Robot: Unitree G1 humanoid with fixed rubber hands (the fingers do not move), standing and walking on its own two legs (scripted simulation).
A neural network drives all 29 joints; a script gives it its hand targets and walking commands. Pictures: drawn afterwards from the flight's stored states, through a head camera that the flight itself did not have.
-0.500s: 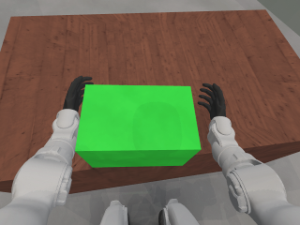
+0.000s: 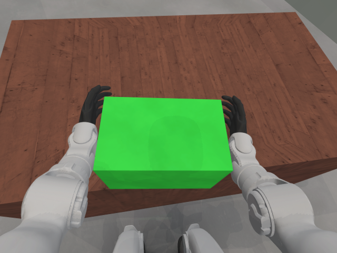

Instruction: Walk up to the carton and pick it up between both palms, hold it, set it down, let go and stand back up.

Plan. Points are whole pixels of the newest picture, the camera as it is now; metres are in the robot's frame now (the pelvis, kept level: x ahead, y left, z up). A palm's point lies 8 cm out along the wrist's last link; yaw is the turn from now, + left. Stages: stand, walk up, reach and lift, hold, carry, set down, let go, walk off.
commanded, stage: reach and lift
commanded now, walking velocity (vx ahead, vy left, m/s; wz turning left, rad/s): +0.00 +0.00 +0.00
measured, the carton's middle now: (162, 146) +0.37 +0.00 -0.03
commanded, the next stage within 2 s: none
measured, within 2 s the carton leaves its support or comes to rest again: leaves its support in 1.86 s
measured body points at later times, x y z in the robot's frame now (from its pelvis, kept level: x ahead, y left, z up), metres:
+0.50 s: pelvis +0.00 +0.00 +0.01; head +0.13 +0.02 +0.43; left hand +0.46 +0.17 +0.00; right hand +0.42 -0.19 +0.00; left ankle +0.04 +0.11 -0.66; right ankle +0.02 -0.13 -0.66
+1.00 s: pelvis +0.01 +0.00 +0.02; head +0.16 +0.02 +0.45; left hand +0.46 +0.17 +0.00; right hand +0.41 -0.18 -0.01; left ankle +0.04 +0.10 -0.66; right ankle +0.02 -0.13 -0.66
